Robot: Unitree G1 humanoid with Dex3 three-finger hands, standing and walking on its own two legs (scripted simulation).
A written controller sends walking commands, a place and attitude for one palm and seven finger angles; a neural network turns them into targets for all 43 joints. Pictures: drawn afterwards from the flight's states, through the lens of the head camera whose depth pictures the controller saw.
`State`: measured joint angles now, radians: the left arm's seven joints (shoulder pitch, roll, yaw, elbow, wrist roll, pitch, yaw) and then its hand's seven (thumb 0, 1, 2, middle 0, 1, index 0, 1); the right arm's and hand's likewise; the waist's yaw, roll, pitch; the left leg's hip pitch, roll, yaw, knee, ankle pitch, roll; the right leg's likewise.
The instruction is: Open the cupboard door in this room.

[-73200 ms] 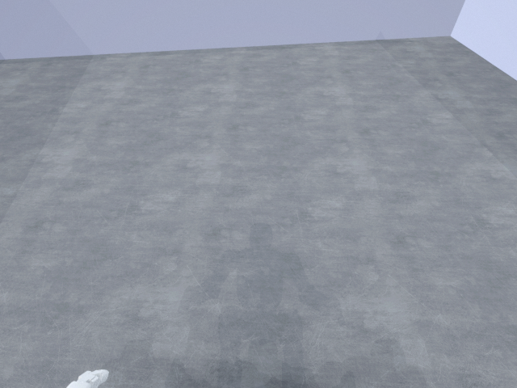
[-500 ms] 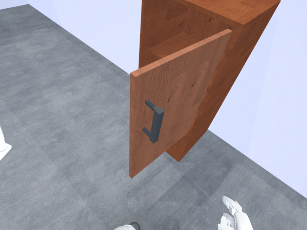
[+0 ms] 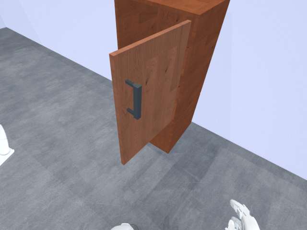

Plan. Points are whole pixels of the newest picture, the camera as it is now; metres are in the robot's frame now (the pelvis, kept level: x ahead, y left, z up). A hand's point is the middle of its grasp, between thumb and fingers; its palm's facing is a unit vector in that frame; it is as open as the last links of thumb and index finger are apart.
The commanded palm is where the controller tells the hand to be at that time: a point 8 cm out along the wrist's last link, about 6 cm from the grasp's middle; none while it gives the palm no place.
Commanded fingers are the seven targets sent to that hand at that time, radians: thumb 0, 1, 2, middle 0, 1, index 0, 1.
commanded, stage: stop stepping back and stand still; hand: left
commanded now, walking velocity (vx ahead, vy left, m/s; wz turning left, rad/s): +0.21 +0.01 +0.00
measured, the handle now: (133, 100) +0.51 +0.07 +0.05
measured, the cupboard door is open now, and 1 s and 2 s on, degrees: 85 85 85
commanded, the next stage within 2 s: let the arm hang, fingers relaxed in 1.04 s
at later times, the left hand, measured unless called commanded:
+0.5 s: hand out of the picture +0.17 +0.27 +0.20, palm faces +0.36 -0.75 -0.56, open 7.4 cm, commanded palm +0.11 +0.32 +0.19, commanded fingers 0.00 0.90 0.90 -0.20 -0.30 -0.20 -0.30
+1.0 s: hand (8, 159) +0.20 +0.25 +0.19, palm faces +0.45 -0.73 -0.51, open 7.4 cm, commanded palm +0.14 +0.29 +0.19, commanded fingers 0.00 0.90 0.90 -0.20 -0.30 -0.20 -0.30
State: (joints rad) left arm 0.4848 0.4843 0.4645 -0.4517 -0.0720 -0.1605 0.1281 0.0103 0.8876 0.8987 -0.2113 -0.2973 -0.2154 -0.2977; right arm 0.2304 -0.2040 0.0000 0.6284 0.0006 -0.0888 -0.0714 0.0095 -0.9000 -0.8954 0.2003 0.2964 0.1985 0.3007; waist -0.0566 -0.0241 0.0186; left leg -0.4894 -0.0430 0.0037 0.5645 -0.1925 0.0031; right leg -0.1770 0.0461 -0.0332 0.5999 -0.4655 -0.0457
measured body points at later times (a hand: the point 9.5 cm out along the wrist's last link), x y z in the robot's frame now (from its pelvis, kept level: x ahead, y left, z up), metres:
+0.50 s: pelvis -0.03 +0.02 +0.02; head -0.02 +0.03 +0.47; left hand +0.14 +0.31 +0.23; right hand +0.11 -0.18 -0.08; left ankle -0.03 +0.15 -0.73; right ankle +0.00 -0.07 -0.70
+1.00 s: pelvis +0.00 -0.01 +0.01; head +0.01 -0.02 +0.46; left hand +0.17 +0.29 +0.22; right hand +0.18 -0.26 -0.07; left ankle +0.01 +0.11 -0.72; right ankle -0.01 -0.07 -0.72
